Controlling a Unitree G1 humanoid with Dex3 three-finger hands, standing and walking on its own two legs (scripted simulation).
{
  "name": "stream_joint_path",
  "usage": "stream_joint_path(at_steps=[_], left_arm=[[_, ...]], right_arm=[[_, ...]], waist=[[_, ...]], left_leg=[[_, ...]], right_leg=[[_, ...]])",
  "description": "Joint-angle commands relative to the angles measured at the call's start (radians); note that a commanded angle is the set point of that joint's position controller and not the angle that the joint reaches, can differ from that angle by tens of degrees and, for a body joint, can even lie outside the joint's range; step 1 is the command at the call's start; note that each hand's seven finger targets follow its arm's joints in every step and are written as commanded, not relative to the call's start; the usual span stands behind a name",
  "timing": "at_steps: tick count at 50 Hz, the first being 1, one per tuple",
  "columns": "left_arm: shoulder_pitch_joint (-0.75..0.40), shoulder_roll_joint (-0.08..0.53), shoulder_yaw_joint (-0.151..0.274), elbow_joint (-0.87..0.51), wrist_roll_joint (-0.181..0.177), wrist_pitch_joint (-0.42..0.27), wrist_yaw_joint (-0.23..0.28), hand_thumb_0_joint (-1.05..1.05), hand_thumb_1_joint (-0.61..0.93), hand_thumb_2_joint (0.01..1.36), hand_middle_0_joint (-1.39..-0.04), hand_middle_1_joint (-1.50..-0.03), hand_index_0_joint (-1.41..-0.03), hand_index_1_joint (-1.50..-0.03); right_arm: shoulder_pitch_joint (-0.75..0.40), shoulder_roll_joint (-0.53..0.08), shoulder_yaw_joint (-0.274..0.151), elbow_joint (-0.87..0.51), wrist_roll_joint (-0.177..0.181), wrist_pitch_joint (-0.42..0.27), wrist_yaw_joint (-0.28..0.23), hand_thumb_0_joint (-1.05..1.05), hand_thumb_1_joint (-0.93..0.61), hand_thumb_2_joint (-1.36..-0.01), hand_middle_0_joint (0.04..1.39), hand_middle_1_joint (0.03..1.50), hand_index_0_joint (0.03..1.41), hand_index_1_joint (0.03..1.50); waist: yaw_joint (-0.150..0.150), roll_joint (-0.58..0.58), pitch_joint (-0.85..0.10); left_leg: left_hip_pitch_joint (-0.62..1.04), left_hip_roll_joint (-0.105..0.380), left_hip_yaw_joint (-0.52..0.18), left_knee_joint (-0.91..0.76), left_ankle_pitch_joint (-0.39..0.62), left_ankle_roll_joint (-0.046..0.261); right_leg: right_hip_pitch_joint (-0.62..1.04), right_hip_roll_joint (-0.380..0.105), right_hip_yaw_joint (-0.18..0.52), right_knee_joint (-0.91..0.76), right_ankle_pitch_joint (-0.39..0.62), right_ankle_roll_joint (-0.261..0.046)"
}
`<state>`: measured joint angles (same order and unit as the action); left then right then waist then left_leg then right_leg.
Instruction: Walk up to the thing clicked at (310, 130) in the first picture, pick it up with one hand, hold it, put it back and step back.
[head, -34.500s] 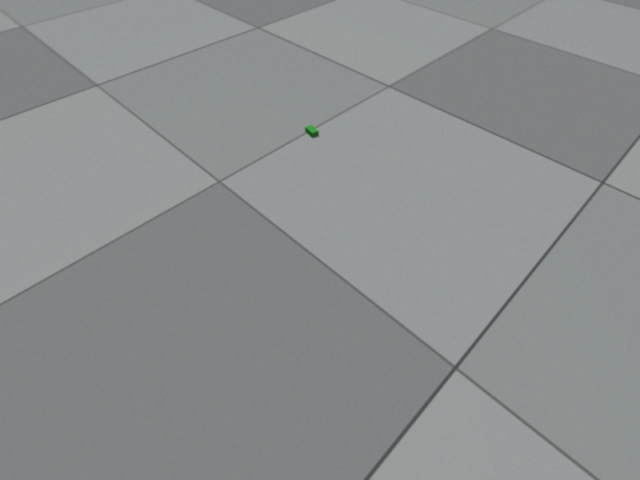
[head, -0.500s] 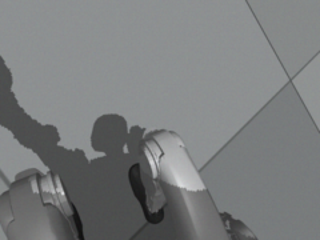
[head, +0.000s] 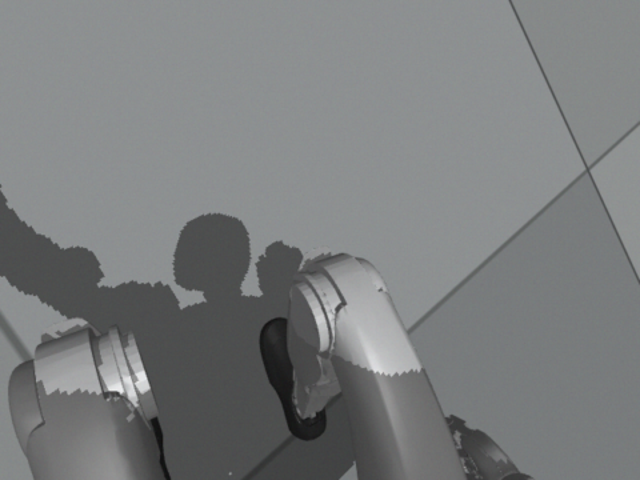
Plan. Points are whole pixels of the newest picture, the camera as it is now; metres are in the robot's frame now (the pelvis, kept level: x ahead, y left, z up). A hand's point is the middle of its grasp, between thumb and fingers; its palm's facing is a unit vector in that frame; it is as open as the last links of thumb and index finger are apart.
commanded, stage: rest palm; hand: left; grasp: from above
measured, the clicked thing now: out of the picture +0.51 +0.33 -0.31
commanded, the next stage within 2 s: close in 1.88 s
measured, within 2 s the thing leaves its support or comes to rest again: neither
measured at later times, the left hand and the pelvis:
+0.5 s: hand out of the picture +0.49 +0.32 -0.23, palm faces -0.47 -0.10 -0.88, open 11.7 cm; pelvis +0.00 +0.00 -0.01, yaw -1 degrees
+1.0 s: hand out of the picture +0.49 +0.32 -0.26, palm faces -0.46 -0.13 -0.88, open 11.6 cm; pelvis +0.00 +0.00 -0.01, yaw -3 degrees
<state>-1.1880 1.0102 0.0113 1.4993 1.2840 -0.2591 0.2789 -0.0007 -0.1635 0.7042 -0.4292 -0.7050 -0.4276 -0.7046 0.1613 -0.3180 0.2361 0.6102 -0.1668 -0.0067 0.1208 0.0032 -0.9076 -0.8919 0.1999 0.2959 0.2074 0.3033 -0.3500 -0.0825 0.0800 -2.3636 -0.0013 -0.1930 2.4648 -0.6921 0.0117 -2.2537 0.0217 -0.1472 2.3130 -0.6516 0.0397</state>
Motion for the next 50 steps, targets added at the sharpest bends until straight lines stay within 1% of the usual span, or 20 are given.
stream_joint_path(at_steps=[1,4,6,9,12,17,19,21,25,28,29,31,32,34,36,41,43,46,49,50], left_arm=[[-0.306,0.194,0.031,-0.098,0.012,0.003,0.076,0.000,-0.138,0.658,-0.420,-0.676,-0.430,-0.665],[-0.318,0.215,0.043,-0.097,0.026,0.016,0.109,0.000,-0.153,0.687,-0.421,-0.630,-0.410,-0.641],[-0.303,0.201,0.034,-0.048,0.026,0.029,0.122,0.000,-0.155,0.681,-0.413,-0.644,-0.407,-0.650],[-0.299,0.184,0.023,0.019,0.020,0.038,0.143,0.000,-0.164,0.691,-0.412,-0.641,-0.403,-0.650],[-0.321,0.258,0.051,0.015,0.030,0.034,0.165,0.000,-0.135,0.670,-0.441,-0.618,-0.432,-0.628],[-0.292,0.255,0.052,0.075,0.027,0.031,0.188,0.000,-0.140,0.667,-0.418,-0.645,-0.416,-0.647],[-0.323,0.315,0.064,0.034,0.038,0.021,0.198,0.000,-0.128,0.660,-0.435,-0.629,-0.430,-0.634],[-0.295,0.301,0.057,0.049,0.033,0.027,0.201,0.000,-0.137,0.661,-0.422,-0.647,-0.421,-0.648],[-0.275,0.309,0.051,0.067,0.021,0.026,0.210,0.000,-0.141,0.661,-0.419,-0.644,-0.417,-0.646],[-0.285,0.346,0.066,0.035,0.022,0.027,0.219,0.000,-0.131,0.654,-0.427,-0.632,-0.424,-0.634],[-0.269,0.320,0.056,0.062,0.019,0.031,0.217,0.000,-0.151,0.670,-0.419,-0.629,-0.412,-0.636],[-0.258,0.322,0.064,0.073,0.014,0.031,0.224,0.000,-0.151,0.671,-0.418,-0.630,-0.411,-0.638],[-0.264,0.307,0.048,0.062,0.014,0.031,0.221,0.000,-0.145,0.664,-0.420,-0.624,-0.414,-0.631],[-0.271,0.329,0.059,0.045,0.017,0.030,0.224,0.000,-0.135,0.654,-0.433,-0.622,-0.427,-0.628],[-0.242,0.341,0.074,0.073,0.014,0.034,0.226,0.000,-0.122,0.641,-0.438,-0.615,-0.434,-0.619],[-0.236,0.328,0.074,0.089,0.020,0.027,0.237,0.000,-0.107,0.632,-0.452,-0.600,-0.446,-0.606],[-0.233,0.320,0.064,0.071,0.020,0.024,0.235,0.000,-0.107,0.632,-0.449,-0.612,-0.445,-0.616],[-0.244,0.343,0.077,0.069,0.018,0.016,0.249,0.000,-0.109,0.631,-0.444,-0.615,-0.440,-0.618],[-0.226,0.311,0.058,0.103,0.021,0.015,0.253,0.000,-0.088,0.614,-0.459,-0.615,-0.458,-0.616],[-0.246,0.321,0.064,0.072,0.017,0.011,0.256,0.000,-0.075,0.604,-0.459,-0.616,-0.461,-0.614]], right_arm=[[0.243,-0.302,-0.082,0.013,-0.010,0.005,-0.009,0.000,-0.897,-0.895,0.200,0.300,0.200,0.300],[0.230,-0.300,-0.078,-0.004,-0.009,0.001,-0.004,0.000,-0.894,-0.898,0.200,0.300,0.199,0.300],[0.217,-0.296,-0.068,-0.009,-0.008,-0.005,-0.001,0.000,-0.894,-0.898,0.200,0.300,0.199,0.300],[0.222,-0.306,-0.053,-0.011,-0.009,-0.022,-0.002,0.000,-0.895,-0.898,0.199,0.300,0.199,0.300],[0.208,-0.313,-0.043,-0.027,-0.013,-0.036,-0.004,0.000,-0.895,-0.898,0.199,0.300,0.199,0.300],[0.204,-0.327,-0.023,-0.030,-0.020,-0.062,-0.004,0.000,-0.896,-0.898,0.199,0.300,0.199,0.300],[0.200,-0.335,-0.016,-0.031,-0.024,-0.069,-0.008,0.000,-0.896,-0.899,0.199,0.300,0.199,0.300],[0.206,-0.327,-0.012,-0.021,-0.024,-0.079,-0.007,0.000,-0.898,-0.899,0.199,0.300,0.199,0.300],[0.198,-0.330,0.001,-0.021,-0.030,-0.095,-0.007,0.000,-0.898,-0.899,0.199,0.300,0.199,0.300],[0.195,-0.331,0.002,-0.006,-0.030,-0.099,-0.006,0.000,-0.898,-0.899,0.199,0.300,0.199,0.300],[0.201,-0.342,0.001,-0.010,-0.031,-0.103,-0.003,0.000,-0.900,-0.900,0.199,0.300,0.199,0.300],[0.194,-0.350,0.003,-0.009,-0.036,-0.107,-0.001,0.000,-0.900,-0.901,0.199,0.300,0.199,0.300],[0.196,-0.344,0.006,-0.004,-0.034,-0.109,0.002,0.000,-0.898,-0.900,0.199,0.300,0.199,0.300],[0.190,-0.347,0.003,0.002,-0.035,-0.111,0.005,0.000,-0.901,-0.901,0.199,0.300,0.199,0.300],[0.182,-0.357,0.006,-0.008,-0.037,-0.115,0.008,0.000,-0.901,-0.901,0.199,0.300,0.199,0.300],[0.165,-0.367,0.007,-0.009,-0.045,-0.118,0.014,0.000,-0.901,-0.902,0.199,0.300,0.199,0.300],[0.167,-0.364,0.010,-0.014,-0.047,-0.122,0.019,0.000,-0.902,-0.902,0.199,0.300,0.199,0.300],[0.164,-0.370,0.007,-0.012,-0.048,-0.125,0.021,0.000,-0.902,-0.902,0.199,0.300,0.199,0.300],[0.157,-0.363,0.014,-0.003,-0.055,-0.128,0.027,0.000,-0.903,-0.904,0.199,0.300,0.199,0.300],[0.161,-0.364,0.017,-0.002,-0.054,-0.128,0.028,0.000,-0.901,-0.903,0.199,0.300,0.199,0.300]], waist=[[-0.063,0.558,-0.675],[-0.060,0.583,-0.693],[-0.071,0.569,-0.672],[-0.109,0.513,-0.591],[-0.095,0.511,-0.629],[-0.122,0.489,-0.569],[-0.112,0.512,-0.618],[-0.102,0.525,-0.602],[-0.116,0.491,-0.590],[-0.090,0.535,-0.626],[-0.111,0.535,-0.593],[-0.118,0.520,-0.594],[-0.122,0.521,-0.588],[-0.106,0.547,-0.597],[-0.112,0.549,-0.579],[-0.128,0.531,-0.536],[-0.134,0.535,-0.531],[-0.129,0.533,-0.549],[-0.138,0.533,-0.532],[-0.142,0.537,-0.547]], left_leg=[[0.649,0.028,0.050,-0.266,0.307,-0.009],[0.644,0.028,0.050,-0.273,0.316,-0.008],[0.630,0.029,0.053,-0.269,0.313,-0.004],[0.568,0.027,0.054,-0.252,0.270,0.005],[0.552,0.028,0.058,-0.248,0.240,0.008],[0.523,0.030,0.050,-0.235,0.213,0.009],[0.528,0.032,0.050,-0.234,0.205,0.008],[0.538,0.035,0.054,-0.230,0.202,0.008],[0.493,0.037,0.059,-0.204,0.194,0.016],[0.524,0.042,0.053,-0.212,0.218,0.006],[0.540,0.043,0.043,-0.208,0.223,0.003],[0.540,0.045,0.035,-0.198,0.257,0.000],[0.533,0.045,0.037,-0.193,0.262,0.003],[0.552,0.047,0.032,-0.201,0.268,-0.003],[0.554,0.050,0.029,-0.201,0.270,-0.004],[0.531,0.053,0.019,-0.193,0.250,-0.006],[0.543,0.053,0.020,-0.193,0.249,-0.003],[0.539,0.053,0.018,-0.191,0.248,-0.005],[0.548,0.057,0.010,-0.187,0.258,-0.007],[0.550,0.057,0.011,-0.189,0.264,-0.006]], right_leg=[[0.294,0.034,-0.093,-0.186,0.280,-0.076],[0.306,0.035,-0.090,-0.175,0.296,-0.076],[0.303,0.038,-0.085,-0.177,0.298,-0.075],[0.295,0.040,-0.085,-0.186,0.278,-0.072],[0.333,0.044,-0.084,-0.190,0.261,-0.069],[0.325,0.046,-0.090,-0.183,0.238,-0.068],[0.349,0.048,-0.091,-0.180,0.235,-0.069],[0.345,0.050,-0.085,-0.177,0.236,-0.068],[0.389,0.059,-0.085,-0.183,0.238,-0.060],[0.387,0.061,-0.092,-0.172,0.252,-0.066],[0.353,0.056,-0.098,-0.166,0.253,-0.068],[0.369,0.058,-0.111,-0.162,0.278,-0.066],[0.370,0.060,-0.108,-0.161,0.286,-0.065],[0.365,0.061,-0.111,-0.160,0.287,-0.068],[0.370,0.058,-0.112,-0.157,0.285,-0.066],[0.345,0.059,-0.122,-0.155,0.269,-0.067],[0.355,0.060,-0.117,-0.158,0.270,-0.063],[0.371,0.060,-0.121,-0.158,0.271,-0.065],[0.353,0.062,-0.127,-0.154,0.275,-0.062],[0.377,0.062,-0.126,-0.158,0.288,-0.058]])
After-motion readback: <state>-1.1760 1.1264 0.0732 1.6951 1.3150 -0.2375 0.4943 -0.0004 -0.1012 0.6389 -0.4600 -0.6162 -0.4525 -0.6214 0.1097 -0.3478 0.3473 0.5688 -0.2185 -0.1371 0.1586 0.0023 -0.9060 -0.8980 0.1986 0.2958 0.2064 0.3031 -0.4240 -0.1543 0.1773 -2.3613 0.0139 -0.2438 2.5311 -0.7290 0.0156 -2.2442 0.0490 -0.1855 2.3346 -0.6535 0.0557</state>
